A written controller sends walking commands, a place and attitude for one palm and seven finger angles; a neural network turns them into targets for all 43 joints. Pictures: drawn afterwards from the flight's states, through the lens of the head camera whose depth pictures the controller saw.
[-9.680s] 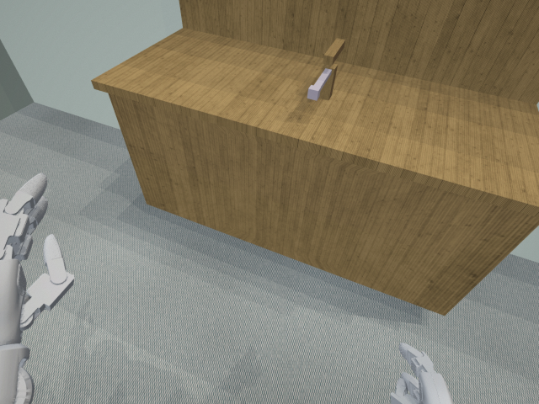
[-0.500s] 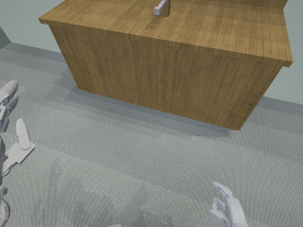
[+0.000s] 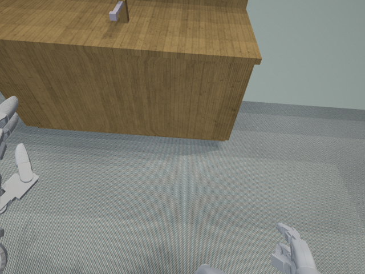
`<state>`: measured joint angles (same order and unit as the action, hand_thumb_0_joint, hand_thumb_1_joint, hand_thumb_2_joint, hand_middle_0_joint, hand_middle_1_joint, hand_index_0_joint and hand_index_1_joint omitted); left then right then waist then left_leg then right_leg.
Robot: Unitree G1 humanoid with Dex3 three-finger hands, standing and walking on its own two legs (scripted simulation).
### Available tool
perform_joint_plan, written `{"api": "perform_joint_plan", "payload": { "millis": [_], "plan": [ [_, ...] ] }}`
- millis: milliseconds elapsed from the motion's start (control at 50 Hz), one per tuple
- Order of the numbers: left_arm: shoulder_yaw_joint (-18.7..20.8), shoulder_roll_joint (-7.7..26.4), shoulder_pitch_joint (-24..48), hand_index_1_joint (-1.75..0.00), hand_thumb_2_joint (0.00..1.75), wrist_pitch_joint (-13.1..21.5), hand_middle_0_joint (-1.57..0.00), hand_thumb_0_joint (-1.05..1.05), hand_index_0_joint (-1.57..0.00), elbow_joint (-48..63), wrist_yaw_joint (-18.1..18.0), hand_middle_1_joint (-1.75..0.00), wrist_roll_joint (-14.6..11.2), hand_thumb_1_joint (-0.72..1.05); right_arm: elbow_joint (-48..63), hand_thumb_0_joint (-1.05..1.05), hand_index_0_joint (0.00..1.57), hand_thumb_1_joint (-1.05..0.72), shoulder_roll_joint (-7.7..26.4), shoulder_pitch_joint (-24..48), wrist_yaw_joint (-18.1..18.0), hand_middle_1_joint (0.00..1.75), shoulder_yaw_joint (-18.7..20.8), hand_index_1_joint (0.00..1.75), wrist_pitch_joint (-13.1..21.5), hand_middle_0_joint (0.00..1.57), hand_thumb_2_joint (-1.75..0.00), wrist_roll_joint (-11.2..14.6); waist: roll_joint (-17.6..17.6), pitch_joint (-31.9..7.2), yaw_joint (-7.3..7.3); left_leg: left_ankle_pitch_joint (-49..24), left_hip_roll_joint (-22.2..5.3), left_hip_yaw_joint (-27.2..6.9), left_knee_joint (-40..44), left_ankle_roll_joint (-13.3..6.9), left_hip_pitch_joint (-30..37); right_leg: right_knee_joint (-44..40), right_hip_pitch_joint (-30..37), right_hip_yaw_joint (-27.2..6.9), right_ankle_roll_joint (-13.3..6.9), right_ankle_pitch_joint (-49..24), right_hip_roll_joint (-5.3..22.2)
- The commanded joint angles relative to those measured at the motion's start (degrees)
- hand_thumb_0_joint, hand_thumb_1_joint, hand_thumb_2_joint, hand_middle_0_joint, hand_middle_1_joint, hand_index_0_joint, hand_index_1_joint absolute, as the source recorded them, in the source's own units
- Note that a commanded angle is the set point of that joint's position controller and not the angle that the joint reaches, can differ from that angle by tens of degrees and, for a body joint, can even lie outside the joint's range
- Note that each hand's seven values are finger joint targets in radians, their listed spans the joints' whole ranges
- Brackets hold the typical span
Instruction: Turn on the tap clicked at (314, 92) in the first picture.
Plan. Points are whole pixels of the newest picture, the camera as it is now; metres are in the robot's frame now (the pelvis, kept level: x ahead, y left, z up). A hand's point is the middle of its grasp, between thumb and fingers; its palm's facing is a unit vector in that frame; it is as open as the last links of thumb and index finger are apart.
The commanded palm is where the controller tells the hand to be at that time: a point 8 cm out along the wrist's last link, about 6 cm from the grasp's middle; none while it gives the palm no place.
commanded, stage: turn to face it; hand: left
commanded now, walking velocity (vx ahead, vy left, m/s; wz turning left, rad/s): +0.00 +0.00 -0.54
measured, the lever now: (113, 16) +1.03 +0.39 +0.05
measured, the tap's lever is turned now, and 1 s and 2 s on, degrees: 0 0 0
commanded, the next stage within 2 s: take the last steps up to it in 0.48 s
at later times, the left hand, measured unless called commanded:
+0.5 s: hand (98, 185) +0.21 +0.15 +0.18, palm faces +0.16 -0.85 -0.50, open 7.4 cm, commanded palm +0.17 +0.21 +0.19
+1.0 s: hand (114, 202) +0.18 +0.12 +0.18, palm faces +0.16 -0.86 -0.48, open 7.4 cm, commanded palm +0.15 +0.18 +0.19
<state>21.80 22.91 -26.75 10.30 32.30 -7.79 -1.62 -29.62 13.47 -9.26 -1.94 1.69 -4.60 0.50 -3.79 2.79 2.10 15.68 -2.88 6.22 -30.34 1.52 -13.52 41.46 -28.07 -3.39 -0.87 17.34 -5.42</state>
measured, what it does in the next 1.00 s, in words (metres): steps on the spot: right foot, then left foot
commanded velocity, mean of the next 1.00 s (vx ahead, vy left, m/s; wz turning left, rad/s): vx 0.13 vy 0.07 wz -0.14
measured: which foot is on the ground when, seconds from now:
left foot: down 0.00-0.20, up 0.22-0.46, down 0.48-0.76, up 0.78-1.00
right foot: up 0.00-0.18, down 0.20-0.50, up 0.52-0.72, down 0.74-1.00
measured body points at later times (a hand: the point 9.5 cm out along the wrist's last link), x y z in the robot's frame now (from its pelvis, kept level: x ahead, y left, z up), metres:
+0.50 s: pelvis -0.05 -0.03 +0.00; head -0.01 -0.03 +0.44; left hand +0.19 +0.20 +0.21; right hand +0.03 -0.32 -0.09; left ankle -0.02 +0.09 -0.73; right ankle +0.01 -0.14 -0.73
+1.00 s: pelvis -0.08 -0.05 +0.02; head -0.06 -0.07 +0.46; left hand +0.17 +0.17 +0.21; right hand -0.01 -0.33 -0.10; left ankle -0.01 +0.08 -0.68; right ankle -0.10 -0.15 -0.73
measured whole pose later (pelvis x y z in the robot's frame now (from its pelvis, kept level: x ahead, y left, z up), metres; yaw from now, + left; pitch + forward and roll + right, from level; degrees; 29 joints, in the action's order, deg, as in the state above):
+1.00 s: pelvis -0.08 -0.05 +0.02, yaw -15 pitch +1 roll +2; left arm 20.3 21.2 -30.0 13.8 27.5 -8.4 -0.5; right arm -36.8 13.0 -13.9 -3.4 1.3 0.2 0.3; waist 0.0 1.1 -0.5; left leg 19.1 -4.3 5.8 -46.3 1.0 -25.9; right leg 26.1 -13.8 7.5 -1.5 13.2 4.3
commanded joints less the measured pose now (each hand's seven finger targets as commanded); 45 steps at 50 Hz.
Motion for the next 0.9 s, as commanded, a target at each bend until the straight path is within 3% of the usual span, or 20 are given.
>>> {"api": "perform_joint_plan", "payload": {
  "millis": [0,140,160,180,200,240,300,420,440,480,500,540,580,680,700,740,760,800,840,880],
  "plan": [
    [5.3,8.5,7.1,-0.30,0.90,3.7,-0.20,0.00,-0.20,14.2,-0.3,-0.30,0.3,0.90,8.4,0.00,0.20,-0.90,4.4,3.1,0.6,0.30,1.3,0.30,4.7,0.20,-0.90,0.5,17.7,-1.7,-0.51,-10.0,-21.6,-7.4,11.7,-9.4,-1.9,20.7,-3.3,2.2,3.6,9.3,7.5],
    [3.9,7.5,7.5,-0.30,0.90,2.7,-0.20,0.00,-0.20,8.7,-0.6,-0.30,0.3,0.90,7.7,0.00,0.20,-0.90,6.4,-0.1,1.6,0.30,1.3,0.30,8.2,0.20,-0.90,0.8,15.8,-4.4,-1.45,-18.2,-15.9,1.0,-3.6,-1.8,-2.1,-12.0,17.3,11.3,2.9,-3.4,4.9],
    [5.2,8.9,7.8,-0.30,0.90,3.1,-0.20,0.00,-0.20,8.9,-0.8,-0.30,0.5,0.90,7.6,0.00,0.20,-0.90,5.5,-0.4,1.7,0.30,1.2,0.30,8.4,0.20,-0.90,1.1,8.9,-6.8,-1.47,-13.8,-13.2,2.4,-11.6,-0.3,-4.3,-15.3,21.6,6.8,0.7,-13.0,9.1],
    [7.9,12.0,6.4,-0.30,0.90,3.7,-0.20,0.00,-0.20,8.4,-1.4,-0.30,0.5,0.90,8.2,0.00,0.20,-0.90,3.5,0.6,1.5,0.30,0.6,0.30,8.3,0.20,-0.90,1.1,-4.0,-8.3,-1.19,2.7,-6.6,4.5,-23.3,2.1,-12.9,-16.1,27.2,-7.8,-4.4,-36.5,18.5],
    [8.7,10.9,2.6,-0.30,0.90,3.1,-0.20,0.00,-0.20,4.5,-1.5,-0.30,-0.3,0.90,8.5,0.00,0.20,-0.90,3.3,2.4,1.4,0.30,0.4,0.30,7.9,0.20,-0.90,1.1,-10.5,-10.1,-0.30,19.7,-3.0,-0.6,-32.0,3.1,-18.4,-18.4,25.5,-17.5,-8.5,-40.6,24.9],
    [11.2,13.3,-1.2,-0.30,0.90,3.3,-0.20,0.00,-0.20,10.7,-1.8,-0.30,-1.4,0.90,7.9,0.00,0.20,-0.90,2.5,4.3,1.0,0.30,0.0,0.30,6.4,0.20,-0.90,0.9,-5.9,-10.7,-0.35,15.7,-4.0,-7.2,-38.6,2.7,-18.8,-19.4,22.7,-18.3,-9.9,-27.1,24.9],
    [11.7,11.8,-3.6,-0.30,0.90,4.2,-0.20,0.00,-0.20,14.7,-1.8,-0.30,-1.8,0.90,6.3,0.00,0.20,-0.90,1.8,5.3,0.9,0.30,-0.8,0.30,4.6,0.20,-0.90,0.3,-2.1,-13.4,-1.29,11.9,-3.7,-5.6,-29.8,2.6,-13.6,-19.6,19.3,-9.4,-8.8,-18.2,21.5],
    [10.4,10.1,-3.6,-0.30,0.90,4.3,-0.20,0.00,-0.20,13.9,-2.1,-0.30,-1.1,0.90,5.0,0.00,0.20,-0.90,3.4,2.0,-0.6,0.30,0.3,0.30,6.4,0.20,-0.90,0.0,-0.8,-13.0,-1.98,3.8,-0.7,-1.8,0.5,0.6,3.2,-19.7,10.8,-9.6,-5.9,-3.3,18.1],
    [10.0,9.9,-3.0,-0.30,0.90,4.5,-0.20,0.00,-0.20,12.8,-2.1,-0.30,-0.9,0.90,5.0,0.00,0.20,-0.90,4.1,1.3,-1.2,0.30,0.9,0.30,6.7,0.20,-0.90,0.0,1.7,-11.8,-2.31,2.4,-2.5,-2.4,5.9,-0.4,7.0,-17.0,7.8,-8.0,-3.6,-1.4,15.6],
    [8.9,8.7,-0.9,-0.30,0.90,5.2,-0.20,0.00,-0.20,13.0,-2.0,-0.30,-0.2,0.90,6.3,0.00,0.20,-0.90,6.8,1.7,-1.8,0.30,2.0,0.30,7.5,0.20,-0.90,0.2,17.8,-8.6,-1.59,-8.0,-18.5,-18.2,13.2,-7.4,6.2,1.1,1.1,1.6,1.5,7.2,5.4],
    [9.5,10.2,-0.6,-0.30,0.90,5.6,-0.20,0.00,-0.20,11.4,-1.7,-0.30,0.3,0.90,5.3,0.00,0.20,-0.90,5.0,2.4,-2.0,0.30,1.4,0.30,8.2,0.20,-0.90,-0.2,23.8,-8.0,-1.36,-5.7,-22.9,-21.5,16.3,-10.3,1.4,14.9,-0.2,3.6,2.4,13.2,5.4],
    [4.8,6.1,0.7,-0.30,0.90,5.4,-0.20,0.00,-0.20,9.1,-1.1,-0.30,0.5,0.90,4.7,0.00,0.20,-0.90,4.9,1.5,-1.3,0.30,1.6,0.30,9.0,0.20,-0.90,0.0,17.0,-3.2,-2.28,-13.6,-20.5,-15.5,12.7,-10.7,-2.3,19.9,-1.0,2.7,2.8,9.8,6.9],
    [2.7,5.3,1.8,-0.30,0.90,4.8,-0.20,0.00,-0.20,9.6,-1.0,-0.30,0.7,0.90,3.9,0.00,0.20,-0.90,5.8,0.8,-0.6,0.30,2.1,0.30,9.9,0.20,-0.90,0.8,17.6,-5.0,-2.13,-16.8,-16.1,-7.7,9.3,-8.2,-0.5,11.5,1.8,6.9,3.1,8.7,6.9],
    [3.5,7.1,4.0,-0.30,0.90,4.1,-0.20,0.00,-0.20,8.5,-2.4,-0.30,1.5,0.90,3.6,0.00,0.20,-0.90,5.4,1.5,-1.3,0.30,1.0,0.30,10.4,0.20,-0.90,0.3,16.1,-5.5,-2.27,9.1,-10.4,-4.2,5.7,-5.3,-9.2,-13.0,20.2,12.3,2.3,3.3,5.9],
    [4.4,8.3,3.8,-0.30,0.90,4.0,-0.20,0.00,-0.20,7.1,-2.4,-0.30,1.7,0.90,3.5,0.00,0.20,-0.90,4.9,1.2,-1.5,0.30,0.8,0.30,9.9,0.20,-0.90,0.1,11.3,-4.7,-2.63,14.2,-8.0,-2.3,0.8,-4.1,-12.6,-17.3,21.2,7.4,0.3,5.7,9.8],
    [8.2,12.8,6.9,-0.30,0.90,4.4,-0.20,0.00,-0.20,7.5,-3.1,-0.30,0.7,0.90,3.7,0.00,0.20,-0.90,3.1,3.1,-1.7,0.30,0.2,0.30,9.5,0.20,-0.90,-0.1,-8.4,-4.3,-1.62,16.2,0.0,0.7,-22.1,-1.0,-22.1,-29.4,20.1,-20.2,-8.8,14.9,27.3],
    [8.2,12.7,6.6,-0.30,0.90,4.2,-0.20,0.00,-0.20,6.4,-2.8,-0.30,0.3,0.90,3.4,0.00,0.20,-0.90,4.5,4.2,-1.5,0.30,1.2,0.30,9.6,0.20,-0.90,0.0,-10.2,-3.6,-0.90,12.7,-1.1,-4.5,-31.3,-0.6,-24.5,-32.1,19.4,-25.5,-10.4,18.1,29.6],
    [8.1,11.2,3.9,-0.30,0.90,4.8,-0.20,0.00,-0.20,6.1,-2.0,-0.30,0.1,0.90,2.2,0.00,0.20,-0.90,3.9,4.2,-1.3,0.30,0.6,0.30,8.3,0.20,-0.90,0.1,-1.8,-3.2,-1.83,8.2,-3.2,-7.7,-35.5,-0.1,-25.8,-30.5,18.5,-18.3,-11.0,13.2,29.0],
    [7.2,9.0,-0.5,-0.30,0.90,5.7,-0.20,0.00,-0.20,3.9,-1.8,-0.30,0.2,0.90,1.5,0.00,0.20,-0.90,3.0,3.6,-1.4,0.30,-0.1,0.30,7.8,0.20,-0.90,-0.2,-1.6,-3.8,-2.14,3.7,-3.7,-5.8,-31.0,0.2,-22.9,-28.8,18.2,-7.2,-8.7,0.9,25.6],
    [6.5,8.0,-1.0,-0.30,0.90,6.2,-0.20,0.00,-0.20,4.0,-1.7,-0.30,0.3,0.90,1.7,0.00,0.20,-0.90,3.3,2.9,-1.3,0.30,0.4,0.30,7.7,0.20,-0.90,-0.2,-3.7,-5.4,-2.09,3.1,-3.8,-3.9,-22.6,-0.1,-19.4,-27.5,19.1,-3.7,-8.0,-4.2,24.9]
  ]
}}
